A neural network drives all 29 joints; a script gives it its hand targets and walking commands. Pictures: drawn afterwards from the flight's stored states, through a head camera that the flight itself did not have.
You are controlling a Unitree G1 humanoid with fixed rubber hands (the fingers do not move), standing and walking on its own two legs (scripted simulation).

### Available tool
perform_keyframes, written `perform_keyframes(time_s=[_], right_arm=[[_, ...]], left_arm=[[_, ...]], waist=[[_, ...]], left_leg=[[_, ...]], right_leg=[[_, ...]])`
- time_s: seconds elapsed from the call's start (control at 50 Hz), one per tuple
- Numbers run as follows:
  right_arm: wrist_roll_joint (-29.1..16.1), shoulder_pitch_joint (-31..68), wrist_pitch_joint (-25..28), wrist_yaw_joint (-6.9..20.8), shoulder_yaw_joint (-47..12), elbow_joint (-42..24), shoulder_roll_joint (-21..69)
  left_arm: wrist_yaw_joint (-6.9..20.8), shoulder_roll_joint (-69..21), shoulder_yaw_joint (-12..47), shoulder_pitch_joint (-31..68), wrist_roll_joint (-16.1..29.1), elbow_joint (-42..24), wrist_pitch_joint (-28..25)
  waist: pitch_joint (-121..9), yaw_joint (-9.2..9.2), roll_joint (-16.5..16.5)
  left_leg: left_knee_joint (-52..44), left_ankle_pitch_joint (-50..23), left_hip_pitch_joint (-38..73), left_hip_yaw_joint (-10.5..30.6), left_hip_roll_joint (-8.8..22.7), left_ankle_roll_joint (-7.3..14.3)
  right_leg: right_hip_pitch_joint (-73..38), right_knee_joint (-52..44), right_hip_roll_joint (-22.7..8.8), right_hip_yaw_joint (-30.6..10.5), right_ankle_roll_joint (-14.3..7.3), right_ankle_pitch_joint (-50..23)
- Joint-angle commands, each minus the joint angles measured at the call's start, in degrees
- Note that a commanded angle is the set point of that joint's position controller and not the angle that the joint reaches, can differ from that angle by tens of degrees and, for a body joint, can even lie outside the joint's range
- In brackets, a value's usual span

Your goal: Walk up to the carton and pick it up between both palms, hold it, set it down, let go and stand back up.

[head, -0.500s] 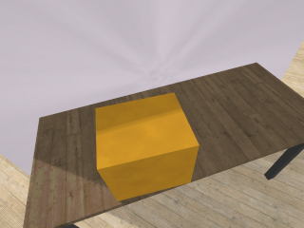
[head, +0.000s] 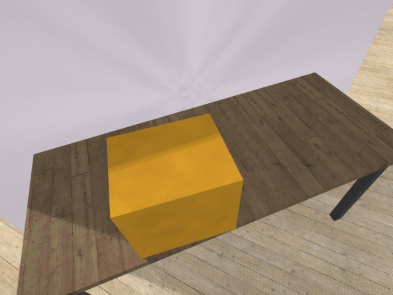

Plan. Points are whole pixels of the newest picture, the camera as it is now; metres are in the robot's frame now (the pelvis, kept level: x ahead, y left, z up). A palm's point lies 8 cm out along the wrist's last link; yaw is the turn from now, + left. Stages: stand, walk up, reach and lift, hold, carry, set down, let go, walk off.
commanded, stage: walk up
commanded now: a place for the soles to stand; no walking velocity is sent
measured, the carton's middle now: (175, 186) +0.40 +0.09 -0.06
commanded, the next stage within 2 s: reach and lift in 0.60 s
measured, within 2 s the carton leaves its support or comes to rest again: neither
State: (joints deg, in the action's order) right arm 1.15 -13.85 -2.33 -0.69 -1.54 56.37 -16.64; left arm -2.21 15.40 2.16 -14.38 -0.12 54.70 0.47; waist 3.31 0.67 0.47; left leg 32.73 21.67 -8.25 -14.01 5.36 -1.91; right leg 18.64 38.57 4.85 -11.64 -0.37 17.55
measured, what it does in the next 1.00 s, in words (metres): stands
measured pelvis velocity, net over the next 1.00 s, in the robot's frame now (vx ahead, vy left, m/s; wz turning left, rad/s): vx -0.03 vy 0.00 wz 0.13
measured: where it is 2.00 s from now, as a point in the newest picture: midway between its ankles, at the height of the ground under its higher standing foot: outside the picture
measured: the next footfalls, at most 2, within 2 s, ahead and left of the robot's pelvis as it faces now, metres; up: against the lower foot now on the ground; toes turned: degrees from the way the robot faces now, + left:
none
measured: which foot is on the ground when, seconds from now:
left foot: down 0.00-1.00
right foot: down 0.00-1.00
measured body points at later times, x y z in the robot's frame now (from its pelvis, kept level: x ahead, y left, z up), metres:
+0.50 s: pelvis +0.00 +0.00 +0.01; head +0.01 -0.01 +0.46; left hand +0.05 +0.26 -0.13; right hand -0.01 -0.26 -0.14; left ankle -0.05 +0.12 -0.73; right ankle +0.03 -0.11 -0.73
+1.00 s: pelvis -0.03 +0.00 -0.02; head +0.00 +0.01 +0.43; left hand +0.12 +0.27 -0.11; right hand +0.18 -0.24 -0.12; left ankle -0.05 +0.12 -0.73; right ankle +0.03 -0.11 -0.73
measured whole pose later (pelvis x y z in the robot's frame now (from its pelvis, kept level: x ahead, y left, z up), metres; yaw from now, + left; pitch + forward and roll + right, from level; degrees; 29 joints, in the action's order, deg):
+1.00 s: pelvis -0.03 +0.00 -0.02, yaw +7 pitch -2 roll -2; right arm -5.7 -0.1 -9.0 1.0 3.2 43.2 -14.5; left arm 6.1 15.2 -3.3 -4.4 -9.6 23.4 33.0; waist 6.3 2.1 -0.6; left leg 48.4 26.1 -20.3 -0.3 4.0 -1.6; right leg 23.4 44.7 1.9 1.6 -0.8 19.3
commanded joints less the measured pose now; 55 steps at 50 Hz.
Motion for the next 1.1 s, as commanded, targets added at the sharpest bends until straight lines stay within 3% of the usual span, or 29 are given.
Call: perform_keyframes(time_s=[0.0, 0.08, 0.14, 0.22, 0.28, 0.38, 0.46, 0.58, 0.6, 0.62, 0.66, 0.7, 0.74, 0.76, 0.8, 0.84, 0.88, 0.96, 1.02, 1.08], right_arm=[[-0.02, -1.70, -0.24, -0.09, 1.59, -2.40, -7.99], [-0.59, -3.86, -0.32, 0.02, 0.87, -2.35, -5.88], [-1.11, -6.18, 0.78, -0.09, 0.22, -1.54, -5.02], [-0.84, -5.47, 2.16, -0.50, 0.61, -0.41, -7.88], [-0.65, -4.16, 2.26, -0.28, 0.96, -0.66, -8.39], [-0.73, -3.81, 1.78, -0.06, 0.95, -0.10, -6.99], [-0.67, -5.66, 1.45, -0.11, 0.96, 0.43, -6.38], [-0.60, -7.12, 1.27, -0.27, 0.99, 1.43, -6.08], [6.16, 36.70, 6.05, 2.70, 9.49, -10.62, -4.48], [7.90, 27.25, 4.68, 5.22, 10.89, -8.05, -5.55], [5.18, 21.96, 0.44, 6.04, 11.07, -14.45, -6.67], [1.36, 14.49, -2.33, 4.79, 11.10, -15.33, -5.61], [-3.30, 9.58, -4.77, 2.87, 9.72, -10.22, -5.22], [-5.23, 9.63, -5.94, 2.24, 8.95, -8.84, -6.38], [-8.85, 9.42, -8.29, 1.01, 6.20, -9.43, -7.76], [-10.14, 10.79, -9.15, 0.56, 4.93, -12.66, -8.03], [-8.83, 12.34, -8.31, 0.99, 5.42, -14.91, -7.03], [-5.42, 14.38, -4.99, 1.68, 7.05, -16.77, -3.37], [-3.33, 15.53, -1.47, 2.10, 9.62, -17.88, -2.59], [-2.28, 15.48, 1.86, 2.46, 10.68, -19.00, -2.59]], left_arm=[[-0.22, 9.00, -1.98, -3.58, 0.36, -2.42, -0.35], [-0.37, 10.33, -2.48, -2.64, 0.93, -2.91, 0.00], [-0.25, 9.20, -2.12, -0.34, 0.66, -2.83, 0.38], [0.37, 6.39, -1.14, -2.22, 0.38, -1.42, -0.08], [0.44, 6.23, -1.05, -3.15, -0.08, -0.56, -0.42], [0.18, 6.93, -0.94, -2.79, 0.03, 0.33, -0.66], [-0.03, 6.96, -0.75, -2.61, 0.22, 0.87, -0.74], [-0.22, 7.27, -0.74, -2.44, 0.69, 1.26, -0.70], [1.36, 11.99, -3.58, 42.85, 3.96, -13.99, 10.74], [0.62, 11.30, -2.99, 34.92, 3.11, -14.58, 17.47], [2.10, 9.53, -2.84, 28.94, 1.72, -21.01, 26.67], [4.55, 8.61, -4.92, 23.03, -2.59, -23.78, 32.27], [7.37, 6.87, -7.22, 17.29, -8.03, -23.13, 36.44], [8.66, 6.55, -8.38, 15.70, -10.21, -23.60, 38.13], [10.33, 7.06, -9.55, 12.02, -12.71, -26.60, 39.72], [10.42, 7.54, -9.89, 11.82, -13.45, -34.00, 38.65], [9.49, 7.99, -9.19, 14.01, -12.12, -38.73, 35.40], [7.26, 7.45, -6.25, 19.21, -8.64, -37.44, 29.24], [5.50, 7.64, -5.04, 21.99, -6.28, -37.13, 25.77], [3.80, 8.23, -5.03, 21.63, -4.04, -36.94, 23.00]], waist=[[-1.35, -0.60, 1.86], [-0.79, 0.43, 6.88], [0.75, 1.48, 6.25], [-0.79, -0.34, 0.96], [-1.28, -1.02, -2.57], [1.41, -1.06, -2.87], [0.38, -0.25, 0.76], [-1.65, 0.08, 2.68], [0.05, 0.23, 0.27], [2.96, 0.32, 2.80], [-7.55, -0.15, 4.13], [-14.62, 0.45, 3.12], [-17.71, 1.82, -0.15], [-17.61, 2.23, -1.61], [-13.33, 2.57, -0.91], [-9.02, 2.31, -1.45], [-5.18, 3.22, -0.11], [-1.25, 4.34, -2.63], [-5.85, 4.53, -6.16], [-11.48, 3.81, -6.50]], left_leg=[[-4.43, -5.21, 3.97, 5.23, 3.34, 6.04], [-2.57, 2.18, 4.33, 6.81, -1.16, 4.40], [-7.46, 1.09, 3.05, 9.00, -0.12, 4.79], [-12.65, -4.57, 3.11, 11.07, 3.44, 5.83], [-14.36, -5.72, 2.12, 11.52, 5.48, 6.71], [-13.11, -6.19, 1.47, 9.81, 4.62, 6.76], [-10.89, -7.10, 3.23, 8.68, 3.47, 5.76], [-9.63, -6.31, 5.28, 8.79, 1.75, 5.09], [2.11, 2.33, -21.09, 10.00, -2.70, 2.30], [3.06, 7.63, -22.62, 8.42, -1.75, 1.85], [5.65, 2.95, -15.96, 6.96, -2.44, -0.44], [10.63, -3.39, -13.05, 6.37, -2.13, -2.00], [14.09, -12.00, -8.99, 7.08, -2.79, -3.21], [14.79, -14.31, -5.80, 7.67, -2.95, -3.70], [13.31, -15.47, -3.65, 8.88, -3.02, -3.44], [10.23, -13.76, -5.81, 9.17, -3.47, -2.87], [8.17, -10.17, -8.39, 9.48, -3.01, -1.54], [6.63, 2.59, -14.52, 8.95, -1.69, 0.81], [5.19, 6.15, -19.46, 9.70, 0.23, 1.42], [5.85, 3.53, -20.17, 10.15, 0.65, 1.46]], right_leg=[[4.81, -7.97, -4.54, -5.73, -3.01, -17.19], [7.24, -17.64, -7.24, -15.19, -4.63, -6.84], [6.70, -17.57, -5.70, -12.50, -4.17, -3.34], [2.50, -11.80, -3.15, -6.76, -2.43, -10.36], [0.69, -8.35, -2.95, -3.53, -1.34, -11.61], [2.27, -8.95, -3.91, -3.58, -1.29, -13.89], [2.54, -9.99, -4.21, -4.69, -1.65, -16.48], [2.30, -12.32, -4.92, -7.55, -2.29, -15.80], [6.12, -2.63, -5.60, 8.94, -1.26, 3.18], [2.55, -0.98, -6.03, 11.49, -1.48, 9.32], [-0.20, -2.04, -7.31, 10.13, -1.42, -0.43], [-1.52, 1.24, -6.88, 11.50, -0.91, -12.89], [-1.74, 4.40, -5.73, 13.40, -0.61, -25.32], [0.16, 4.22, -5.21, 13.92, -0.82, -26.09], [0.33, 1.60, -4.11, 14.56, -1.18, -25.18], [-1.52, -0.45, -3.45, 15.04, -1.37, -21.83], [0.55, -2.08, -3.22, 15.09, -1.67, -15.49], [4.39, -2.42, -4.32, 14.23, -1.68, -1.45], [0.58, 1.25, -3.48, 15.09, -1.65, -1.43], [-2.19, 3.23, -3.25, 15.25, -1.66, -3.97]])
